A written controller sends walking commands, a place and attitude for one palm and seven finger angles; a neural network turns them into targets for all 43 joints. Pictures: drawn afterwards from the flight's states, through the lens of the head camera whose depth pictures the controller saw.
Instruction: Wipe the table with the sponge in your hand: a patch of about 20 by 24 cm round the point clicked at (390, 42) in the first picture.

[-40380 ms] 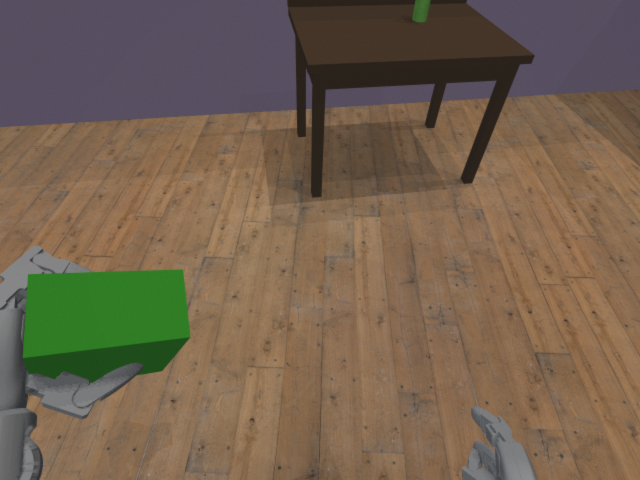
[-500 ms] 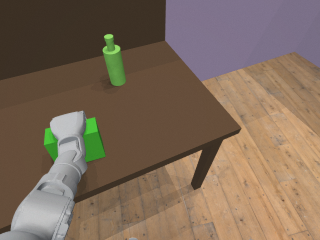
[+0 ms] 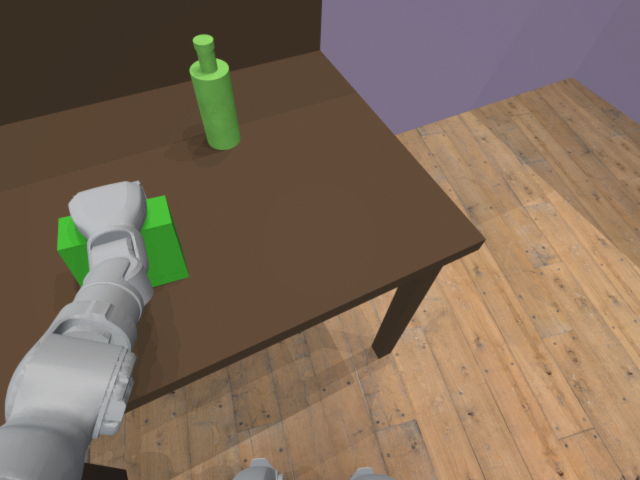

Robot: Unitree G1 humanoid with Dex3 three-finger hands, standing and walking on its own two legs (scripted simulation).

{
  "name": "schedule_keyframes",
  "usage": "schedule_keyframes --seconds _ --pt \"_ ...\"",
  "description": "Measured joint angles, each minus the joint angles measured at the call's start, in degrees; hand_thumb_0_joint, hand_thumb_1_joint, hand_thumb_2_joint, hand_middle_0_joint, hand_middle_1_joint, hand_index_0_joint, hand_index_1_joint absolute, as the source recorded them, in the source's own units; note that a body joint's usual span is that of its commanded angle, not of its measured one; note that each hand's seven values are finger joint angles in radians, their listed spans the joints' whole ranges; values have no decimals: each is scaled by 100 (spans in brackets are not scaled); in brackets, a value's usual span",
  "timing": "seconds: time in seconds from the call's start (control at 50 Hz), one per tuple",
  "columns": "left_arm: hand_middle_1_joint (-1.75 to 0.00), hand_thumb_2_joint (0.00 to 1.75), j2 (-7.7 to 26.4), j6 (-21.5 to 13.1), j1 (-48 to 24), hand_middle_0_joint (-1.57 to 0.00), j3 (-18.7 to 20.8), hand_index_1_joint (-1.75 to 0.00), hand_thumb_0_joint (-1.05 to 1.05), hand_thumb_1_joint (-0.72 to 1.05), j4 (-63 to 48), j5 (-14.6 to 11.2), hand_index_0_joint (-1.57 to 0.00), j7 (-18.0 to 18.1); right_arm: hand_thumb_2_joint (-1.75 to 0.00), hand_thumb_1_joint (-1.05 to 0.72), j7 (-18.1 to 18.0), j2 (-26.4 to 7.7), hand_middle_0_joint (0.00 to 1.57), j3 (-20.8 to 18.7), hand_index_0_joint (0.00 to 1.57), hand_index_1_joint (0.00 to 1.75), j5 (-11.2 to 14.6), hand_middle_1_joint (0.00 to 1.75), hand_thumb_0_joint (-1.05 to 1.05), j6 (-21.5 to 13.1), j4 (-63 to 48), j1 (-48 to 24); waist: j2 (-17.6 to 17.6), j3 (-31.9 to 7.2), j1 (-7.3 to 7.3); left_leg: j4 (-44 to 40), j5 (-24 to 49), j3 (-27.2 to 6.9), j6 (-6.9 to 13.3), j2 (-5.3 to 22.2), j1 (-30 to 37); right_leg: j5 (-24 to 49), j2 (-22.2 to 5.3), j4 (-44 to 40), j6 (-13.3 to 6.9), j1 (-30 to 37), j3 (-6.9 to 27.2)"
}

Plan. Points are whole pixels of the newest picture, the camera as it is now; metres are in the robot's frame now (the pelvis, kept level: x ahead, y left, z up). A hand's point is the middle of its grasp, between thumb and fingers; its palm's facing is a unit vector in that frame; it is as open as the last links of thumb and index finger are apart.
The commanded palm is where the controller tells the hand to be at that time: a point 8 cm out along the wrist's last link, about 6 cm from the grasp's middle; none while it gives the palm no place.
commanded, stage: wipe forward along the middle lane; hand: left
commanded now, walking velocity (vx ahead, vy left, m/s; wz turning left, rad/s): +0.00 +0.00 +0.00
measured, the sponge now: (132, 258) +0.43 +0.27 -0.04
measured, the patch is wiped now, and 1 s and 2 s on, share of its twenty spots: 0.95 0.95 0.95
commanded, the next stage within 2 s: slide back across to the first lane in 0.44 s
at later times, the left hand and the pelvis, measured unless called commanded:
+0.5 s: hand (118, 207) +0.49 +0.29 +0.01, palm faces -0.13 +0.00 -0.99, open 10.5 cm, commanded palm +0.49 +0.27 +0.04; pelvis +0.00 +0.02 -0.01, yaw -1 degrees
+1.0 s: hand (88, 207) +0.49 +0.33 +0.01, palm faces -0.13 -0.04 -0.99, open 10.5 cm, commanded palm +0.46 +0.32 +0.06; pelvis +0.03 +0.03 +0.00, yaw -1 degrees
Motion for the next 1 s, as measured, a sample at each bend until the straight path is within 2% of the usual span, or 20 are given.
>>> schedule_keyframes --seconds 0.12,0.2,0.34,0.6,0.78,0.9,1.0 --pt "-130 104 -44 29 -194 -68 -11 -131 0 -55 139 7 -71 30 -90 -90 37 7 20 11 20 30 -35 30 1 11 26 -4 10 -45 -3 98 -52 -4 58 -37 -126 -47 -35 66 56 -100 -10" --pt "-130 104 -11 107 -471 -68 -30 -131 0 -55 338 53 -71 40 -90 -90 48 24 20 42 20 30 -56 30 0 -7 18 -54 -7 -36 -61 172 -68 -15 89 -62 -242 -70 -60 131 86 -203 -27" --pt "-130 104 121 253 -907 -68 -63 -131 0 -55 593 100 -71 -54 -90 -90 77 24 20 55 20 30 -103 30 0 -38 -34 -58 -21 -15 -177 296 -96 -1 135 -75 -483 -87 -76 232 134 -431 -23" --pt "-130 104 522 248 -1370 -69 138 -131 0 -55 815 247 -71 -261 -90 -90 101 -26 20 82 20 30 -167 30 0 -36 -16 221 9 -2 -382 512 -203 21 193 -41 -817 -137 -45 359 187 -733 -6" --pt "-130 104 597 4 -778 -68 444 -131 0 -55 277 241 -71 -332 -90 -90 127 -5 20 60 20 30 -146 30 0 71 -39 441 29 18 -341 269 -222 97 210 -12 -465 -89 -13 62 208 -384 101" --pt "-130 104 582 -102 -368 -68 596 -131 0 -55 83 219 -71 -283 -90 -90 176 -2 20 62 20 30 -139 30 0 136 -46 400 16 6 -265 50 -233 126 217 -27 -106 -82 -21 -168 214 -27 153" --pt "-130 104 674 -231 -133 -68 673 -131 1 -55 -28 241 -71 -383 -90 -90 173 -22 20 65 20 30 -117 30 0 168 -112 275 -25 17 -195 -82 -244 110 214 -54 136 -99 -40 -305 208 223 151"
